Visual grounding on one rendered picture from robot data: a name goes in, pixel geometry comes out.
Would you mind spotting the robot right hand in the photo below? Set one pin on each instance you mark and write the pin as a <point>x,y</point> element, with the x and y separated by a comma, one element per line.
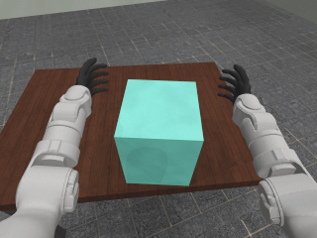
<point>241,83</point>

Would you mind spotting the carton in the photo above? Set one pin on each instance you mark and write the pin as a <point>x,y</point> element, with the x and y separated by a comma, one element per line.
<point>159,132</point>

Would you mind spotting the robot left hand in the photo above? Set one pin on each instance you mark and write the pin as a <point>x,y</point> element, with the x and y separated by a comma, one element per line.
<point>86,75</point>

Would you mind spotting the table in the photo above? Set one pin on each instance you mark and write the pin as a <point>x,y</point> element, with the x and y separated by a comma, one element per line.
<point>224,161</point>

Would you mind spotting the left robot upper arm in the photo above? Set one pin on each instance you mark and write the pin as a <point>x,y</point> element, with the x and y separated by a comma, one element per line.
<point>46,194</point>

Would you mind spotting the right robot upper arm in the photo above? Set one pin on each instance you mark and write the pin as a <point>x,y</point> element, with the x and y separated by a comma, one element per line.
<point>290,202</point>

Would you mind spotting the robot left forearm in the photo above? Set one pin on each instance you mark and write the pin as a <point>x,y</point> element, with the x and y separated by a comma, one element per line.
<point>60,144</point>

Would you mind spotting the robot right forearm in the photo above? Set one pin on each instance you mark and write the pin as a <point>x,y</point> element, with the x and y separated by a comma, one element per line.
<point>272,156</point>

